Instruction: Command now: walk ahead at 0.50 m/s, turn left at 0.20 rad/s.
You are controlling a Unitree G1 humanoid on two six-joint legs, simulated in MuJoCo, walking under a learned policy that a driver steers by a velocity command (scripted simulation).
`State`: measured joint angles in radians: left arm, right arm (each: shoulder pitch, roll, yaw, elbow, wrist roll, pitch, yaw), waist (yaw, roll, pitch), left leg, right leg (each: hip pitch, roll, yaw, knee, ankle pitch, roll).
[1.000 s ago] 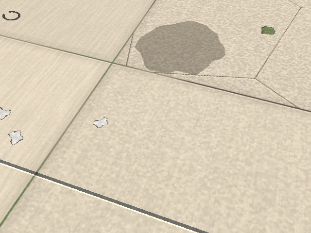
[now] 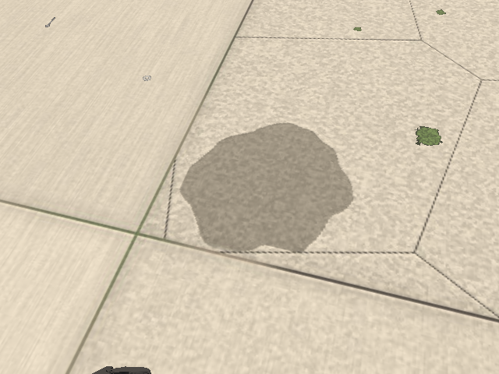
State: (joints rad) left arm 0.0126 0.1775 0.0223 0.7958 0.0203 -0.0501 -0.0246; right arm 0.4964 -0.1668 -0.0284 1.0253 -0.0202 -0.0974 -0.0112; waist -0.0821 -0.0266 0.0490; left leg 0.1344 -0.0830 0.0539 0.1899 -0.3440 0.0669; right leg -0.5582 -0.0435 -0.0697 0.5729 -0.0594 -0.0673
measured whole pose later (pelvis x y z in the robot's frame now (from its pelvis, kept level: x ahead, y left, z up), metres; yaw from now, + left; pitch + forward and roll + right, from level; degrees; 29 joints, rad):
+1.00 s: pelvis +0.50 +0.12 +0.01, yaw +33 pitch +2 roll +0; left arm 0.06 0.25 0.04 0.75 0.04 -0.02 -0.02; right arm 0.42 -0.26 -0.07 0.88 0.00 -0.05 0.00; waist -0.07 -0.04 0.04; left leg -0.02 -0.15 -0.11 0.26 -0.26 0.13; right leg -0.68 -0.11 0.03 0.78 -0.05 0.05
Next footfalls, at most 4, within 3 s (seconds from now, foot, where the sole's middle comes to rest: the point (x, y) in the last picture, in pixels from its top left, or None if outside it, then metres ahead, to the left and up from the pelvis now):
0.04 right None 0.20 -0.10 -0.77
0.60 left None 0.43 0.13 -0.77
1.16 right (181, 260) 0.80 0.17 -0.77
1.68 left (75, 245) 0.88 0.49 -0.77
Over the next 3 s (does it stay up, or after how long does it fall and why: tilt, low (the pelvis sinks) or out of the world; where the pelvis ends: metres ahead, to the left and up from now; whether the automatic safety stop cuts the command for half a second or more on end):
stays up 1.41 0.71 0.01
